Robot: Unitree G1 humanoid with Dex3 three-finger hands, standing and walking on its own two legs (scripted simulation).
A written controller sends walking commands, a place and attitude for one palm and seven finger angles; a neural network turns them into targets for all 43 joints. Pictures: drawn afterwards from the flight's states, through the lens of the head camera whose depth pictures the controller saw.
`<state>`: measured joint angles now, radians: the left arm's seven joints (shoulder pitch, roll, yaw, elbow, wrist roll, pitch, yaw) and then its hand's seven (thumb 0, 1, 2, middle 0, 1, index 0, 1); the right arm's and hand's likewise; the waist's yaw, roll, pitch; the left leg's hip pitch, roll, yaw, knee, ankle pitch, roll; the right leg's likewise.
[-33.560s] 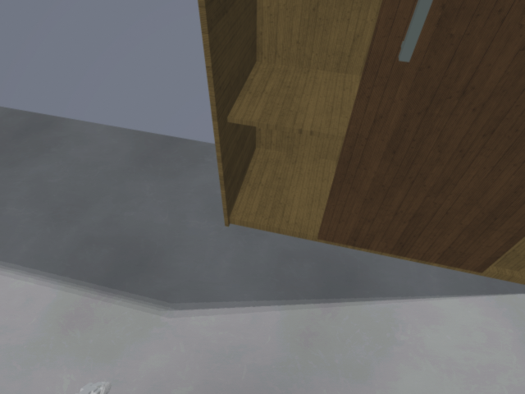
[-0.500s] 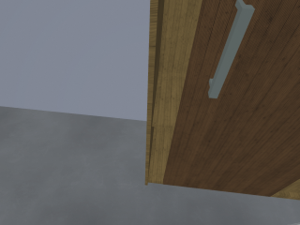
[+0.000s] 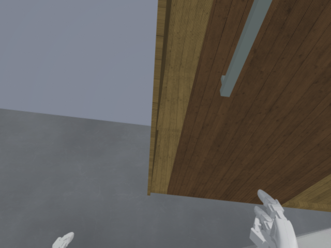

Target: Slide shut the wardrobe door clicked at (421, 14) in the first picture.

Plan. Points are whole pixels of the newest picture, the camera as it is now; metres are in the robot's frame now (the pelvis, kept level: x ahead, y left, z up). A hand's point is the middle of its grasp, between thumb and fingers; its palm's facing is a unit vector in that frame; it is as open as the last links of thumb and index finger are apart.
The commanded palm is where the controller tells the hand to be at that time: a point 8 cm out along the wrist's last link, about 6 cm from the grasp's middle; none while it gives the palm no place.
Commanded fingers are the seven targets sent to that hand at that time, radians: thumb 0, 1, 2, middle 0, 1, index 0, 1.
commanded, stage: raise the hand with hooked fingers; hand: right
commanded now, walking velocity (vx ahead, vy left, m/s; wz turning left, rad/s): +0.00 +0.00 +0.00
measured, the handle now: (239, 48) +0.50 -0.10 +0.26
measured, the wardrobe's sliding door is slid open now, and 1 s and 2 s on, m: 0.10 0.10 0.10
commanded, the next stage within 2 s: move the hooked fingers beside the handle in 1.90 s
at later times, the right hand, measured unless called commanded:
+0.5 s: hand (278, 219) +0.19 -0.19 +0.09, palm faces -0.03 +1.00 -0.07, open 10.3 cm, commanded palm +0.15 -0.25 +0.09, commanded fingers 0.00 -0.06 -0.54 0.26 0.84 0.26 0.84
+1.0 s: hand out of the picture +0.22 -0.25 +0.20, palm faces +0.07 +0.99 -0.12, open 13.2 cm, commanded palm +0.18 -0.30 +0.20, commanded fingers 0.00 0.50 -0.30 0.30 1.20 0.30 1.20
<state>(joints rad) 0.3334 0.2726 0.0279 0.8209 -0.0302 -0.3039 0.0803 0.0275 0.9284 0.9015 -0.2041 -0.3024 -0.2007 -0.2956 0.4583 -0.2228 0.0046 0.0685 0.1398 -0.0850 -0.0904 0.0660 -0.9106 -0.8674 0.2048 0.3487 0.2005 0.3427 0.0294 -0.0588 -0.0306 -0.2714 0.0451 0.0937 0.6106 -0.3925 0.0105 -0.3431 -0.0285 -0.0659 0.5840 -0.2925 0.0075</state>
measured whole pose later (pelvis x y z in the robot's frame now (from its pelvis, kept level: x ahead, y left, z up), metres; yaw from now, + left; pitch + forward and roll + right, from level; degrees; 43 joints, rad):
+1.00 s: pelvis -0.03 -0.01 +0.01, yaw -1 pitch -3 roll +1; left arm 0.19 0.28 -0.06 0.66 -0.07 -0.35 0.07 0.02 0.91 0.90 -0.20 -0.30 -0.20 -0.30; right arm 0.03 -0.39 -0.38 -0.11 0.36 0.08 0.35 -0.01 0.31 -0.38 0.29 1.08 0.29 1.07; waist -0.07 -0.06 -0.01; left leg -0.14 0.02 0.12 0.48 -0.29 0.01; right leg -0.25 -0.04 -0.04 0.51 -0.22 0.00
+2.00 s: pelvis -0.02 -0.01 +0.01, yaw -1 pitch -3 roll +0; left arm 0.15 0.28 -0.11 0.65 -0.11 -0.19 0.06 0.02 0.91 0.90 -0.20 -0.30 -0.20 -0.30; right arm -0.29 -0.58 -0.52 0.00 0.35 0.42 0.47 -0.02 0.50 -0.30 0.31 1.20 0.30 1.20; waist -0.07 -0.08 -0.02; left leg -0.08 0.03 0.12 0.41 -0.27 0.01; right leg -0.19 -0.03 -0.04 0.44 -0.20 0.00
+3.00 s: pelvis -0.02 +0.00 +0.01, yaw +0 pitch -2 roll +0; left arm 0.15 0.26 -0.09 0.68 -0.09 -0.15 0.07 0.01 0.91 0.90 -0.20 -0.30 -0.20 -0.30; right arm -0.61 -0.43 -0.32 0.28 0.25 0.39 0.25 -0.02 0.50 -0.30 0.31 1.20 0.30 1.20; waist -0.03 -0.07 -0.03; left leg -0.11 0.02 0.10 0.42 -0.28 0.01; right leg -0.19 -0.03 -0.05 0.43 -0.20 0.00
